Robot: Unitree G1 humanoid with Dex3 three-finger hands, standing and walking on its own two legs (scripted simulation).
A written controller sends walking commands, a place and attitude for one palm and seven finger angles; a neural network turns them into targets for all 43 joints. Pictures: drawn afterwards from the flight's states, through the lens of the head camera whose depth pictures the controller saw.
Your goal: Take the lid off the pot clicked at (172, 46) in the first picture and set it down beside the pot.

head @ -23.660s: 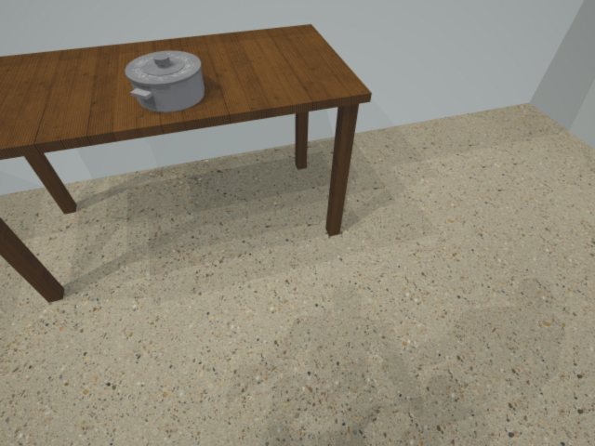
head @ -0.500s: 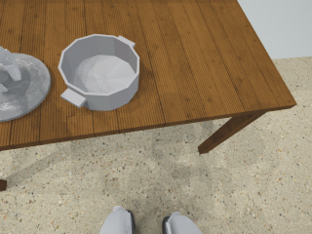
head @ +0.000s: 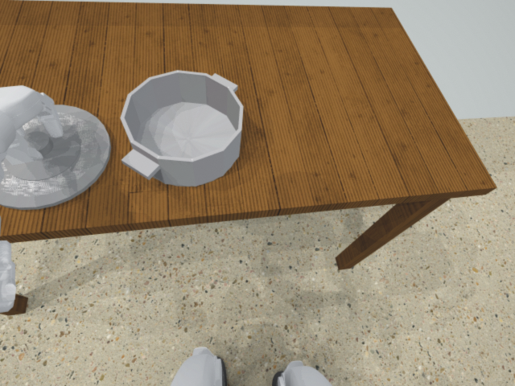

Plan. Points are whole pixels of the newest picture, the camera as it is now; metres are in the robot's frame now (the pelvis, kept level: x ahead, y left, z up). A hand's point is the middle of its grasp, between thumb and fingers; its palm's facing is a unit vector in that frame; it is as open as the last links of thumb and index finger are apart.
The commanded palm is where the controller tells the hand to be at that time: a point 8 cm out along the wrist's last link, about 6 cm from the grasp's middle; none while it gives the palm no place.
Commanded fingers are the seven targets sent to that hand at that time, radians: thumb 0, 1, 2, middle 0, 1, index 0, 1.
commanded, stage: open the fingers wide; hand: left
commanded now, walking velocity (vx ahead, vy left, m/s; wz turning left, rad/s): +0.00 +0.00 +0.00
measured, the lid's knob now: (37, 144) +0.50 +0.34 +0.00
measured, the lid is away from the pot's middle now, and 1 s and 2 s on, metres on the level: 0.24 0.24 0.24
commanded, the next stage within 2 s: raise the empty hand in 0.52 s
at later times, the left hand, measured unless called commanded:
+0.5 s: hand (20, 147) +0.46 +0.33 +0.05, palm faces -0.46 -0.12 -0.88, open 10.9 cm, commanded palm +0.50 +0.33 +0.09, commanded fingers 0.00 0.03 0.56 -0.32 -0.91 -0.32 -0.91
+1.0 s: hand out of the picture +0.46 +0.34 +0.08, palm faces -0.44 -0.13 -0.89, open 11.0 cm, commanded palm +0.50 +0.33 +0.14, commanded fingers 0.00 0.04 0.55 -0.31 -0.92 -0.31 -0.92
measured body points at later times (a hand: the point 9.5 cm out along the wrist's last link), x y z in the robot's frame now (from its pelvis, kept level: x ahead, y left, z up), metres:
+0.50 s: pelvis +0.00 -0.02 +0.00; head +0.12 +0.01 +0.43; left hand +0.48 +0.34 +0.10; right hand -0.01 -0.30 -0.11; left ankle +0.04 +0.06 -0.70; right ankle -0.02 -0.16 -0.70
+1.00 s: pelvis +0.01 -0.01 +0.00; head +0.12 +0.02 +0.44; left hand +0.48 +0.35 +0.13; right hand +0.02 -0.29 -0.11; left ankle +0.04 +0.06 -0.70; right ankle -0.02 -0.16 -0.70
